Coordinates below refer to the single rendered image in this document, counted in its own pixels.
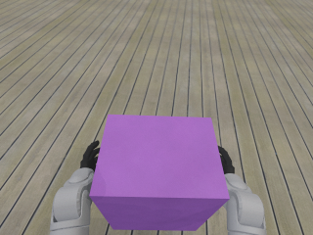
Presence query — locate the right robot forearm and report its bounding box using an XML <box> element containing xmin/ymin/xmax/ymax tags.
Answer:
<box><xmin>223</xmin><ymin>173</ymin><xmax>267</xmax><ymax>235</ymax></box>

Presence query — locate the left robot hand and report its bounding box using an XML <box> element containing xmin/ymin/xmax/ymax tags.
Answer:
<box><xmin>80</xmin><ymin>140</ymin><xmax>101</xmax><ymax>172</ymax></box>

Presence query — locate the carton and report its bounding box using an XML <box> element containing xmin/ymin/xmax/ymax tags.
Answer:
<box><xmin>89</xmin><ymin>115</ymin><xmax>230</xmax><ymax>231</ymax></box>

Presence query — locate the left robot forearm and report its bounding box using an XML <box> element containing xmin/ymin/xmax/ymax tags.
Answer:
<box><xmin>50</xmin><ymin>167</ymin><xmax>95</xmax><ymax>235</ymax></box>

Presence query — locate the right robot hand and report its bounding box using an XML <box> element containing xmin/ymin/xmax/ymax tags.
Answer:
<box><xmin>217</xmin><ymin>146</ymin><xmax>235</xmax><ymax>174</ymax></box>

